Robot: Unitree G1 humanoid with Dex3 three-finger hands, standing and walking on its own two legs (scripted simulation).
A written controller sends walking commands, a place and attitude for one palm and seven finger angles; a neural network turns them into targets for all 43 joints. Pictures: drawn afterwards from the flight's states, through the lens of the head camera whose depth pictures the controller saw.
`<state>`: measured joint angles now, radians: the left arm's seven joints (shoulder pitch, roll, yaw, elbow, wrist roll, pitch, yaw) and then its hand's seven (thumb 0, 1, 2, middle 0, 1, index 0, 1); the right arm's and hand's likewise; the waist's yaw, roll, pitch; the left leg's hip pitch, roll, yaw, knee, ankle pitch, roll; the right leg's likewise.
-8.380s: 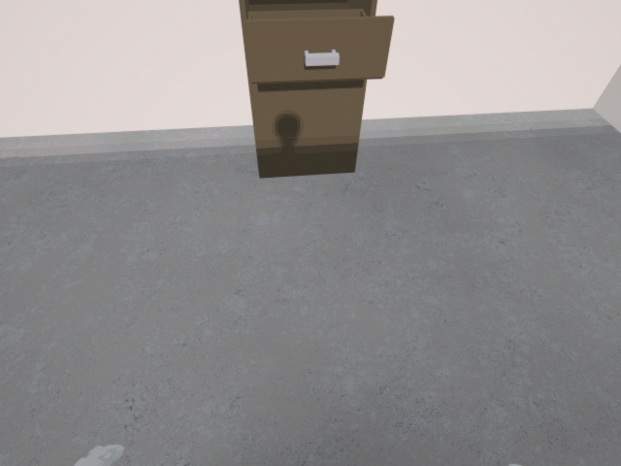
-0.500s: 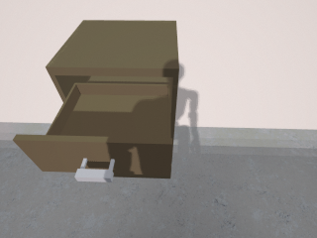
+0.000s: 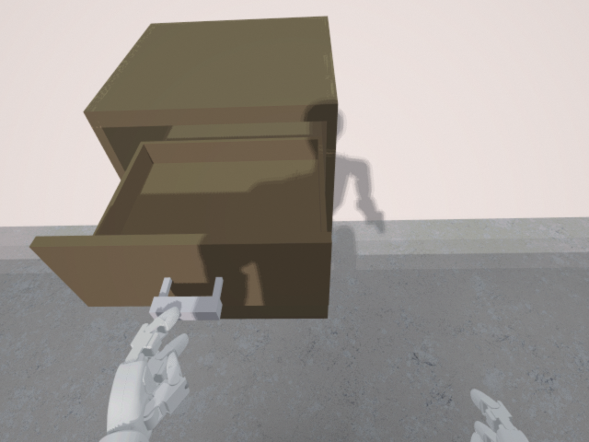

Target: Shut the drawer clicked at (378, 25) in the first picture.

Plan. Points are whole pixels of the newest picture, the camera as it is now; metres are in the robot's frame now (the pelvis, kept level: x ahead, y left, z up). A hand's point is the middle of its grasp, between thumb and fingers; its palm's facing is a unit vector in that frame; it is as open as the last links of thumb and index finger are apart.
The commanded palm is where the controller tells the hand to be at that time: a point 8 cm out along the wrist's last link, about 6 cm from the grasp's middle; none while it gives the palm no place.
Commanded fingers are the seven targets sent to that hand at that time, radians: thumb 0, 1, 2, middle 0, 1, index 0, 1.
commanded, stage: raise the hand and make a fist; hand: left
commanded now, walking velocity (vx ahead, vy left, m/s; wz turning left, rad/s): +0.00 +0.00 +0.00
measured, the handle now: (189, 295) +0.34 +0.18 -0.01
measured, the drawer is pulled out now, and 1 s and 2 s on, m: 0.30 0.29 0.29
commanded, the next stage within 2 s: bring the fist close to the handle in 1.66 s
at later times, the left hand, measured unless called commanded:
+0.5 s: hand (194, 413) +0.17 +0.13 +0.02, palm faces -0.02 -1.00 -0.02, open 4.3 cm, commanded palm +0.12 +0.19 +0.02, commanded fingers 0.00 0.90 0.90 -0.96 -1.12 -0.96 -1.12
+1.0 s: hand (172, 406) +0.16 +0.14 +0.07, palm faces +0.05 -1.00 -0.05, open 3.1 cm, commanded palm +0.12 +0.19 +0.07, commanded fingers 0.00 0.90 0.90 -1.40 -1.60 -1.40 -1.60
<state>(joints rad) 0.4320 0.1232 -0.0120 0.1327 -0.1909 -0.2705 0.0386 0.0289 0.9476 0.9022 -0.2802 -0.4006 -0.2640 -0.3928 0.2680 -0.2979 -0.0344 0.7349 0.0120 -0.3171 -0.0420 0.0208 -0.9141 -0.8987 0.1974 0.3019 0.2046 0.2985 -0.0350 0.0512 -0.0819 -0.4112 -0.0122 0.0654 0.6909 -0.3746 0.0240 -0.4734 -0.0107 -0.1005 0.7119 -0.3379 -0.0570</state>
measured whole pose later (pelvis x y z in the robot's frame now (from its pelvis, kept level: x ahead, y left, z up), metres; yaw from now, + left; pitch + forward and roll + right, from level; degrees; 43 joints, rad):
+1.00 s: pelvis +0.00 +0.00 -0.03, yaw +1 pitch +9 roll -1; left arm 0.74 0.16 -0.05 -0.42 -0.15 -0.32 -0.07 0.01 0.89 0.90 -1.26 -1.46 -1.27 -1.46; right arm 0.23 -0.22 0.01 0.43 0.03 -0.19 -0.02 0.02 -0.90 -0.90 0.20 0.30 0.20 0.30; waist 0.02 0.04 -0.13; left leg -0.60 0.00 0.03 0.96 -0.51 0.03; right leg -0.64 -0.01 -0.13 0.93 -0.46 -0.06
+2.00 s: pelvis +0.00 +0.00 -0.02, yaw +2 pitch +7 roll -1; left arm 0.65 0.15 -0.04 -0.36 -0.17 -0.26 -0.11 0.01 0.89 0.90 -1.40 -1.60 -1.40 -1.60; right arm 0.25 -0.24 0.03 0.49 0.03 -0.26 -0.02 0.02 -0.90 -0.90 0.20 0.30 0.21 0.30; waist 0.02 0.06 -0.10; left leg -0.53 0.00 0.03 0.89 -0.48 0.03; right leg -0.56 -0.01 -0.13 0.86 -0.43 -0.06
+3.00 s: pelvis +0.00 +0.01 -0.06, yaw +1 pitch +16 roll -1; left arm 0.35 0.15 -0.01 -0.06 -0.16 -0.38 -0.08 0.01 0.90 0.90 -1.39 -1.60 -1.40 -1.60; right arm 0.24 -0.24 0.03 0.48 0.01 -0.15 0.00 0.01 -0.90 -0.90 0.20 0.30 0.21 0.30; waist -0.02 0.04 -0.14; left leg -0.84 0.00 0.04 1.11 -0.55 0.04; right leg -0.87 -0.02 -0.12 1.07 -0.49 -0.05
